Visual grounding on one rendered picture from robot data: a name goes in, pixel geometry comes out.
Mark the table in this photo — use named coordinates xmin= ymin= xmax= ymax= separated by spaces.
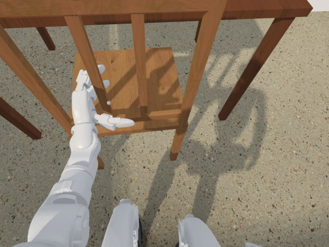
xmin=0 ymin=0 xmax=313 ymax=140

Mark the left robot upper arm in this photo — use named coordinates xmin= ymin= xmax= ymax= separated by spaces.
xmin=12 ymin=204 xmax=89 ymax=247

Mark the robot left thigh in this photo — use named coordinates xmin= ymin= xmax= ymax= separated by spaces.
xmin=101 ymin=203 xmax=139 ymax=247

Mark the robot left shin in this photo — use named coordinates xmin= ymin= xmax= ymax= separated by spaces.
xmin=114 ymin=199 xmax=138 ymax=247

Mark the robot left hand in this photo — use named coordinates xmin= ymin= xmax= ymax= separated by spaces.
xmin=72 ymin=65 xmax=135 ymax=131

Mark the chair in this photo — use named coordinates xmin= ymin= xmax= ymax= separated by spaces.
xmin=0 ymin=0 xmax=227 ymax=170

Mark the robot left forearm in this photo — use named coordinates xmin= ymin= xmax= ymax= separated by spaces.
xmin=28 ymin=122 xmax=101 ymax=242

